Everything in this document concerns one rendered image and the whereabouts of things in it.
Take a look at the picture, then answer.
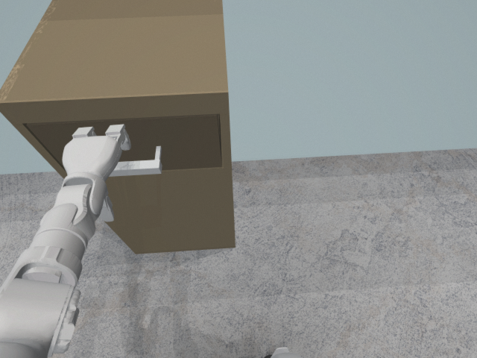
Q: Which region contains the left robot upper arm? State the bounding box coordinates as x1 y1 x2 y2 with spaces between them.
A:
0 278 81 358

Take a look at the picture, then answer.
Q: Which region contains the robot left hand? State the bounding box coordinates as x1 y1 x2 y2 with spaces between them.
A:
63 124 131 222

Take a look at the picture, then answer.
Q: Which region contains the left robot forearm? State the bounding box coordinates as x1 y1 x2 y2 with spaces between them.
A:
0 172 107 300

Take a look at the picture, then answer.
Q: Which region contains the drawer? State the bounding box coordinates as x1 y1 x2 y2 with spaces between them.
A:
26 114 222 170

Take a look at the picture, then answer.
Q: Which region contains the handle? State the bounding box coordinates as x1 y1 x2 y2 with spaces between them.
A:
109 146 162 177

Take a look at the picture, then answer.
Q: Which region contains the cabinet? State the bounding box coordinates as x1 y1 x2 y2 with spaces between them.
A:
0 0 236 254

